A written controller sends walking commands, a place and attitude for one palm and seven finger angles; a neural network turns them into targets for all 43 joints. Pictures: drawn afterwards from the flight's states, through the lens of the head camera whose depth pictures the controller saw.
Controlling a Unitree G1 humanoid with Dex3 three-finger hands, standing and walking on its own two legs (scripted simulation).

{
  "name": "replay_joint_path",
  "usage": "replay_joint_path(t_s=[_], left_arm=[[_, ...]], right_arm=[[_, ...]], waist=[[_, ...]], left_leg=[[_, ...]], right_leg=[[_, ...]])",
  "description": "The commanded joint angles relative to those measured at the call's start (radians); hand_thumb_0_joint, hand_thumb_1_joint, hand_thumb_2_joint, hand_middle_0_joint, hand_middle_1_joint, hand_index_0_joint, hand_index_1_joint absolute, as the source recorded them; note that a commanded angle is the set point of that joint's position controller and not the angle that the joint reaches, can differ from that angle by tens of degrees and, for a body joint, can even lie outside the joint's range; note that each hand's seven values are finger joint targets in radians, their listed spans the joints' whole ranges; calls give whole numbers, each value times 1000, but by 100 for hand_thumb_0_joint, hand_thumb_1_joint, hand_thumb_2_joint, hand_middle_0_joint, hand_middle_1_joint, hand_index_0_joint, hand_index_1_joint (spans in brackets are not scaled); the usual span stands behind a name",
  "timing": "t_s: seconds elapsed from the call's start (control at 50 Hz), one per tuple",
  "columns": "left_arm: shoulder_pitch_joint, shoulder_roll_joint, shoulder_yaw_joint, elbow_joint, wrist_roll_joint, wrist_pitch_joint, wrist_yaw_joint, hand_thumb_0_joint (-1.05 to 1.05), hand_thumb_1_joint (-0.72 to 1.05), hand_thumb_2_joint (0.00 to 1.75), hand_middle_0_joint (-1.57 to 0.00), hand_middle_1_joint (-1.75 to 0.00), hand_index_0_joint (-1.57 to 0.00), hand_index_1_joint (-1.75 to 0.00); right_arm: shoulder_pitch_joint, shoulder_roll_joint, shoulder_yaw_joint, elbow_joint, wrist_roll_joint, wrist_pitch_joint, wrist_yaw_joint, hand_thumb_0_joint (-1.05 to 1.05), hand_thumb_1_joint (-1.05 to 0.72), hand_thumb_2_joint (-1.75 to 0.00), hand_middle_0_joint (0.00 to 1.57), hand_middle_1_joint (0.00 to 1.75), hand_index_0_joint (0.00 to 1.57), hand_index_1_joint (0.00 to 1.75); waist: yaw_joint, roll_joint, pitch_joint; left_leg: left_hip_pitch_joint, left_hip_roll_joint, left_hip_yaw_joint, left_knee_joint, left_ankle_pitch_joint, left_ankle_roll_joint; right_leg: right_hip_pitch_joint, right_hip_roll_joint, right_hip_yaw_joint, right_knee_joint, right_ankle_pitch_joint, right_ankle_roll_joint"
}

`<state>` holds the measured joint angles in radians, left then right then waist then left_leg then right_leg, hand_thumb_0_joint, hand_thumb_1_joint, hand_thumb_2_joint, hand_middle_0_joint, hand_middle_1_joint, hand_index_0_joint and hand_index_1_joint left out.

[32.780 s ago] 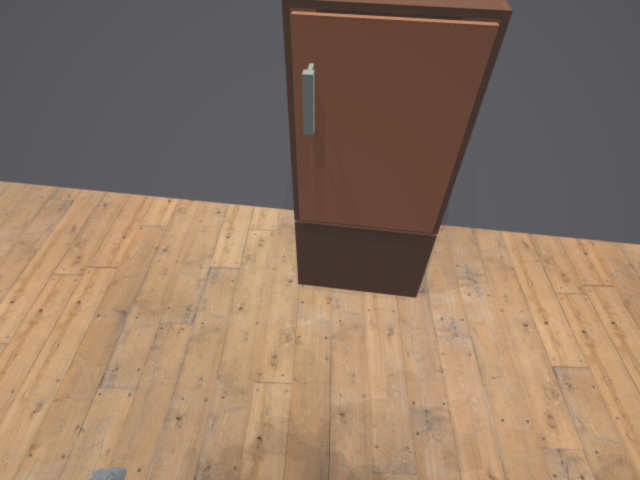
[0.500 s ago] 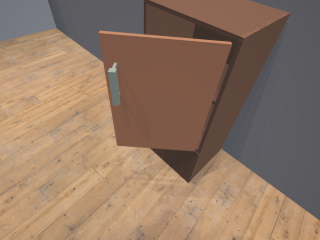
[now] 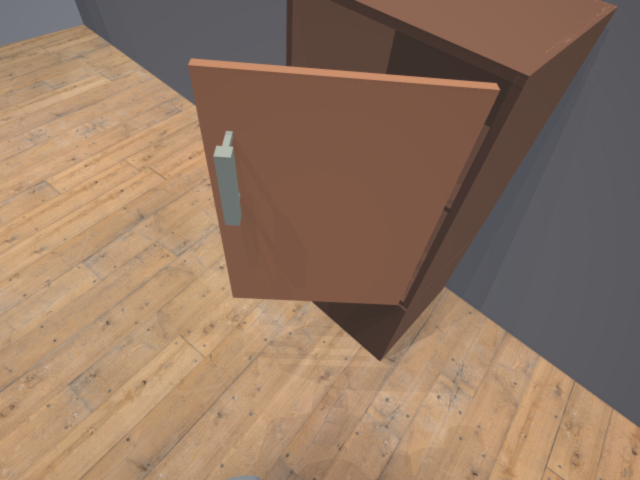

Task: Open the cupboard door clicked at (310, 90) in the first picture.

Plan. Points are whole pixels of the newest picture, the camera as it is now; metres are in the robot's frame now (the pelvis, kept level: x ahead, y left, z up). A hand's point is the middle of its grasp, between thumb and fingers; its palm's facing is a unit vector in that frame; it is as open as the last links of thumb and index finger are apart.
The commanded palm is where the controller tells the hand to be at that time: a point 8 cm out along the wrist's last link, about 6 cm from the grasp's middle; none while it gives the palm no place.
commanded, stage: come to a stop and stand still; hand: left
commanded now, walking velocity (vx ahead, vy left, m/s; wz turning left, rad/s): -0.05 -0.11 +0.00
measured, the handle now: (231, 179) +0.53 +0.18 +0.04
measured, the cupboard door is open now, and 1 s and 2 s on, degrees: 43 43 43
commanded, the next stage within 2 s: look again from close up in 0.92 s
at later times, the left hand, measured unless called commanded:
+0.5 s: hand out of the picture -0.03 +0.14 -0.18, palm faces +0.08 -0.99 -0.15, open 7.3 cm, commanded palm none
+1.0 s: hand out of the picture -0.04 +0.17 -0.17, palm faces +0.05 -0.98 -0.20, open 7.4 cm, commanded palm none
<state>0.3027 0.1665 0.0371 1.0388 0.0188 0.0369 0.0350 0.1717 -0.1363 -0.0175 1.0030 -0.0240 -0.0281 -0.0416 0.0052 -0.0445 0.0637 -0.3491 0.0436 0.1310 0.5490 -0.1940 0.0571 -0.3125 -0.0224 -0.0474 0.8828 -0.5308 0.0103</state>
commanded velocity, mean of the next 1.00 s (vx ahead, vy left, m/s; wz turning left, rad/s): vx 0.03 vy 0.02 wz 0.00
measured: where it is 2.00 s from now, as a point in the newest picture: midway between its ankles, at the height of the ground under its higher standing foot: outside the picture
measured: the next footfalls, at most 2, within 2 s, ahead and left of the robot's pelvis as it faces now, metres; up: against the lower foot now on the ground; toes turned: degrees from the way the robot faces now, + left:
right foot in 0.20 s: +0.01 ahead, -0.15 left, +0.00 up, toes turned -1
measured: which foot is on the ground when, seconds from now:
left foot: down 0.00-1.00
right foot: up 0.00-0.18, down 0.20-1.00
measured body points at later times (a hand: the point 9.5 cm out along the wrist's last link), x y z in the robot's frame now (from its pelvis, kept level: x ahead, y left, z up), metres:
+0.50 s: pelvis -0.02 -0.02 +0.01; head -0.02 -0.01 +0.45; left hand -0.03 +0.19 -0.16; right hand -0.04 -0.24 -0.15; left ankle +0.00 +0.08 -0.73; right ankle -0.03 -0.14 -0.73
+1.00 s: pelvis -0.03 +0.00 +0.01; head -0.04 +0.01 +0.46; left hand -0.04 +0.22 -0.15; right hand +0.00 -0.23 -0.15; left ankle +0.00 +0.08 -0.73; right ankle -0.03 -0.14 -0.73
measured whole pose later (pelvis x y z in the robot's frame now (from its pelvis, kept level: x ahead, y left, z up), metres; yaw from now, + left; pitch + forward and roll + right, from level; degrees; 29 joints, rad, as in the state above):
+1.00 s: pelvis -0.03 +0.00 +0.01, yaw +1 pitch -2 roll +0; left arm 0.34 0.16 -0.01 1.08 0.02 -0.01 0.04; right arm 0.29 -0.17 0.00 1.06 -0.02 -0.02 -0.01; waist 0.00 0.00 0.00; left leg -0.23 -0.03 0.08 0.47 -0.21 0.06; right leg -0.18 -0.07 -0.06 0.47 -0.26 0.04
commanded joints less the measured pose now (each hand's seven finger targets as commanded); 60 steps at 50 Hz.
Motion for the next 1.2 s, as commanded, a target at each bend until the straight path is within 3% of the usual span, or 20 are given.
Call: replay_joint_path(t_s=[0.0,0.08,0.12,0.14,0.16,0.18,0.2,0.26,0.32,0.36,0.4,0.42,0.46,0.48,0.5,0.52,0.56,0.6,0.68,1.18], left_arm=[[65,31,21,-84,9,8,-13,0,90,90,-20,-30,-20,-30],[80,10,23,-98,8,12,-20,0,90,90,-20,-30,-20,-30],[157,11,22,-66,9,-3,-19,0,90,90,-20,-30,-20,-30],[197,37,24,-51,14,-10,-13,0,90,90,-20,-30,-20,-30],[179,92,22,-59,21,-24,-6,0,90,90,-20,-30,-20,-30],[92,157,26,-99,15,-20,-2,0,90,90,-20,-30,-20,-30],[2,167,28,-125,14,-27,0,0,90,90,-20,-30,-20,-30],[-58,112,15,-120,6,-59,-2,0,90,90,-20,-30,-20,-30],[9,124,17,-82,4,-58,-8,0,90,90,-20,-30,-20,-30],[43,89,9,-61,-4,-53,-15,0,90,90,-20,-30,-20,-30],[76,43,-1,-52,-2,-48,-16,0,90,90,-20,-30,-20,-30],[69,34,-4,-33,-2,-46,-14,0,90,90,-20,-30,-20,-30],[86,32,-10,-7,-1,-49,-13,0,90,90,-20,-30,-20,-30],[207,82,-27,67,0,-72,34,0,90,90,-20,-30,-20,-30],[157,133,-21,40,8,-93,27,0,90,90,-20,-30,-20,-30],[91,114,-26,19,5,-101,22,0,90,90,-20,-30,-20,-30],[62,86,-29,6,-1,-92,17,0,90,90,-20,-30,-20,-30],[86,71,-30,14,3,-76,18,0,90,90,-20,-30,-20,-30],[105,40,-34,29,2,-62,12,0,90,90,-20,-30,-20,-30],[106,74,-33,18,1,-60,5,0,90,90,-20,-30,-20,-30]], right_arm=[[122,-193,-61,-16,0,12,-23,0,-90,-90,20,30,20,30],[56,-191,-66,-42,-11,28,-3,0,-90,-90,20,30,20,30],[46,-176,-63,-41,-11,40,8,0,-90,-90,20,30,20,30],[48,-141,-57,-43,-5,49,17,0,-90,-90,20,30,20,30],[48,-69,-39,-55,8,61,24,0,-90,-90,20,30,20,30],[33,-58,-37,-78,6,69,33,0,-90,-90,20,30,20,30],[30,-70,-39,-68,0,73,39,0,-90,-90,20,30,20,30],[129,-73,-30,-6,0,50,47,0,-90,-90,20,30,20,30],[164,-48,-14,18,3,25,39,0,-90,-90,20,30,20,30],[212,-69,-5,39,1,8,28,0,-90,-90,20,30,20,30],[203,-117,-9,39,0,7,17,0,-90,-90,20,30,20,30],[191,-112,-4,51,4,2,17,0,-90,-90,20,30,20,30],[181,-100,0,59,9,0,12,0,-90,-90,20,30,20,30],[5,-122,4,-20,21,-9,18,0,-90,-90,20,30,20,30],[79,-81,17,-44,15,5,24,0,-90,-90,20,30,20,30],[208,-44,14,-10,9,3,27,0,-90,-90,20,30,20,30],[227,-73,10,16,9,-7,26,0,-90,-90,20,30,20,30],[204,-91,10,13,9,-14,21,0,-90,-90,20,30,20,30],[174,-107,3,1,11,-6,17,0,-90,-90,20,30,20,30],[138,-125,3,55,15,-2,24,0,-90,-90,20,30,20,30]], waist=[[-20,143,-154],[1,200,-127],[36,147,-111],[50,48,-82],[39,-161,-27],[24,-230,32],[2,-151,37],[-31,-152,40],[-10,-58,26],[-6,60,18],[21,89,10],[20,168,-2],[29,146,12],[90,99,99],[0,-12,58],[-56,-61,-75],[-41,45,-118],[-14,182,-47],[-7,58,40],[-1,51,27]], left_leg=[[198,311,-266,-185,584,168],[41,265,-248,-273,63,118],[-77,200,-225,-254,-213,57],[-171,117,-169,-193,-336,5],[-213,6,-81,-5,-338,-61],[-155,-19,-64,141,-282,-76],[-50,-18,-91,267,-243,-70],[-45,-4,-89,249,-138,-61],[88,-29,-55,-45,-90,-66],[156,21,-142,-169,-4,-39],[54,116,-255,-222,-61,8],[30,109,-267,-275,-88,12],[18,97,-258,-292,-100,13],[-6,44,-137,18,-30,-45],[32,8,-132,47,-73,-66],[102,8,-124,17,-122,-56],[156,31,-158,-58,48,-45],[80,71,-208,-100,124,-22],[-2,63,-238,-192,-88,-13],[68,47,-201,-250,-92,-24]], right_leg=[[-114,-12,42,114,34,11],[23,-17,3,-102,70,-7],[203,8,-45,-346,182,-20],[279,-13,-17,-478,186,-27],[174,-192,235,-678,-107,-90],[-41,-341,389,-823,-328,-161],[-192,-348,406,-850,-332,-175],[-52,-212,185,-717,64,-132],[2,-184,138,-607,140,-127],[-21,-103,87,-496,165,-80],[61,-49,31,-458,211,-45],[109,-47,7,-428,246,-37],[143,-53,10,-446,288,-33],[64,-123,127,-559,473,-44],[48,-218,202,-592,677,-71],[94,-226,158,-532,580,-94],[99,-134,82,-460,422,-73],[101,-84,41,-432,318,-54],[86,-70,34,-443,266,-43],[102,-93,56,-522,302,-27]])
